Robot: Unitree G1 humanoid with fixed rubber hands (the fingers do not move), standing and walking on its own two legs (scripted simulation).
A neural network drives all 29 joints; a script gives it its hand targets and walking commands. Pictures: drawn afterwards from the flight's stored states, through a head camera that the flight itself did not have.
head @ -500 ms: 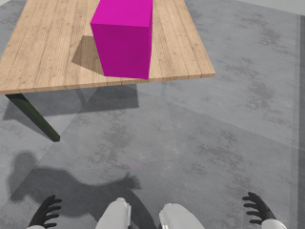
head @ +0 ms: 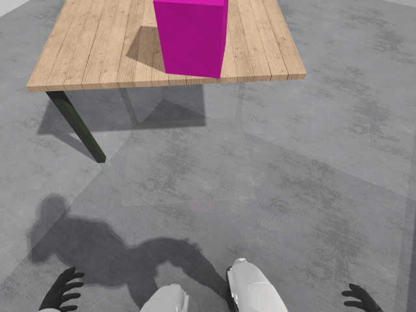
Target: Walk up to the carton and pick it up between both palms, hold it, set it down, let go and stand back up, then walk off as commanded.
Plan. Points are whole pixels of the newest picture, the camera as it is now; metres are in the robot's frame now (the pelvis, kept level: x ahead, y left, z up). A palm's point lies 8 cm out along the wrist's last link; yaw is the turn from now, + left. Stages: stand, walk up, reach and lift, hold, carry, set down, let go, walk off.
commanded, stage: walk off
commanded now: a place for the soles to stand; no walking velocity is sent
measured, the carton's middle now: (195, 26) +0.96 -0.02 -0.03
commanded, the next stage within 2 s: stand in 1.12 s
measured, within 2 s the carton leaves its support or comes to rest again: neither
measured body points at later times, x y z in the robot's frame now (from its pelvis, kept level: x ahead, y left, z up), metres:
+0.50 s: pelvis -0.12 -0.02 +0.01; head -0.08 -0.04 +0.46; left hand +0.05 +0.27 -0.07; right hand -0.04 -0.35 -0.10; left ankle -0.05 +0.12 -0.66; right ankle -0.09 -0.13 -0.70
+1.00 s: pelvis -0.12 +0.00 +0.02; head -0.12 +0.00 +0.47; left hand +0.05 +0.28 -0.07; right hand -0.04 -0.33 -0.07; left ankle -0.10 +0.13 -0.70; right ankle -0.09 -0.13 -0.70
